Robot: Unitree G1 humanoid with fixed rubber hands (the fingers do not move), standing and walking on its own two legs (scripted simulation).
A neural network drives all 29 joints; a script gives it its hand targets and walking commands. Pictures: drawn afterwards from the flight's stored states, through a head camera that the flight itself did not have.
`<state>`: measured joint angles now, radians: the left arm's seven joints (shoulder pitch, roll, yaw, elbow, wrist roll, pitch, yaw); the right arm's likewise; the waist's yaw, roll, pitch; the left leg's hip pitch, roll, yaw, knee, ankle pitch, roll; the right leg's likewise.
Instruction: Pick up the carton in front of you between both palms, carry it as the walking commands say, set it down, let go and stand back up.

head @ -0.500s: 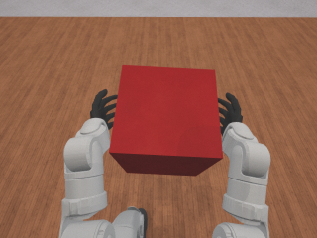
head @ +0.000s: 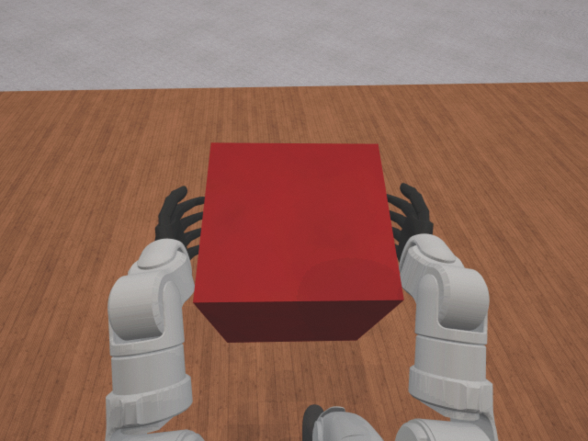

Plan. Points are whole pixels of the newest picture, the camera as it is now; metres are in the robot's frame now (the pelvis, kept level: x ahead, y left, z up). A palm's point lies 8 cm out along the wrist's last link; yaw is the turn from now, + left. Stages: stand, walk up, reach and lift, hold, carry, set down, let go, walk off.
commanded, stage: carry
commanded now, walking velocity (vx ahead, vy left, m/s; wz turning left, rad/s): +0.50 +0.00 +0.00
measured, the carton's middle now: (293, 255) +0.35 -0.01 +0.04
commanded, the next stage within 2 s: none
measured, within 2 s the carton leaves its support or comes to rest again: neither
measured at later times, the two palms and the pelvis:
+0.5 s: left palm (197, 108) +0.65 +0.15 +0.07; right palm (357, 109) +0.66 -0.15 +0.07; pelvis +0.33 -0.01 -0.03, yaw +0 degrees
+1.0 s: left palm (216, 41) +0.97 +0.14 +0.04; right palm (337, 41) +0.97 -0.16 +0.05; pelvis +0.65 +0.00 -0.06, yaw +0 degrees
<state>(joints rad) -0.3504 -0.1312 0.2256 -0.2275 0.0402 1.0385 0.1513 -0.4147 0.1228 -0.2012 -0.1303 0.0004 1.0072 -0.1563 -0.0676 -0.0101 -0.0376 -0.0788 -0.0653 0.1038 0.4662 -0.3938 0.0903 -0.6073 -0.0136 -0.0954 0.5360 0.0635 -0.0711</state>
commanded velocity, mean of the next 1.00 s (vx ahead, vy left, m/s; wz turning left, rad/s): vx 0.50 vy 0.00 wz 0.00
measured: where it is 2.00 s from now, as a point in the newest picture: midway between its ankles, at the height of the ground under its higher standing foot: (278, 193)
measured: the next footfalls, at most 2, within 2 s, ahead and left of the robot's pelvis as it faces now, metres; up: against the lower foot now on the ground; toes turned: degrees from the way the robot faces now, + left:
right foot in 0.06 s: +0.22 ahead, -0.07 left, -0.03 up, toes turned -4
left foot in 0.56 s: +0.54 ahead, +0.06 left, -0.06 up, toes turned +4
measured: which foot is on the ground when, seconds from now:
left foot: down 0.00-0.08, up 0.10-0.54, down 0.56-1.00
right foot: up 0.00-0.04, down 0.06-0.58, up 0.60-1.00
